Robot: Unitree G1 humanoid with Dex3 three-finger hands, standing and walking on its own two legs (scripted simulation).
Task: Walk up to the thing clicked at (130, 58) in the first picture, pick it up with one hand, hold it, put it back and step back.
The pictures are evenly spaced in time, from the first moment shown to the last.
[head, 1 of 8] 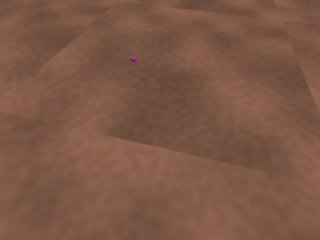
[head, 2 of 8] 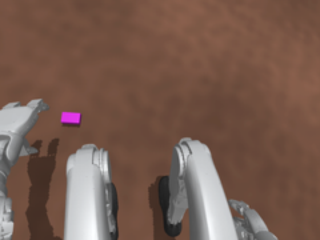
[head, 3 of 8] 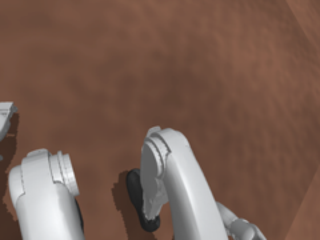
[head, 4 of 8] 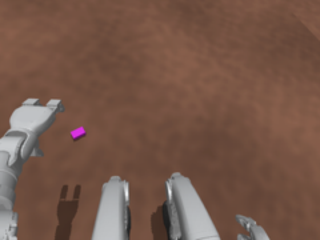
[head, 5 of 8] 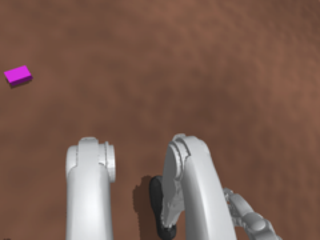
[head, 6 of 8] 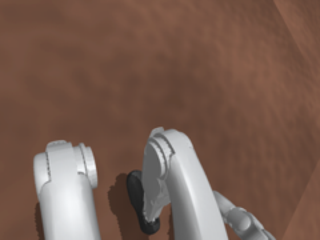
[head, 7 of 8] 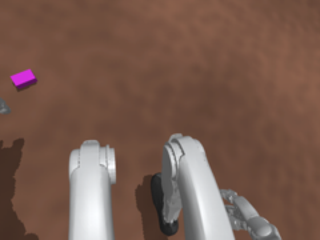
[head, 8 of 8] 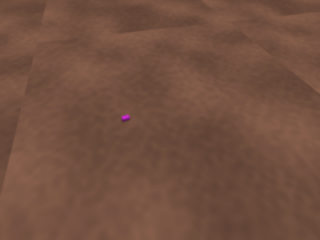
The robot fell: no
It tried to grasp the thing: yes
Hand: left
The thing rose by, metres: 0.57
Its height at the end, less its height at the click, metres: +0.00
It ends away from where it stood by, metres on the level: 0.14
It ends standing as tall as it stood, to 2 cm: yes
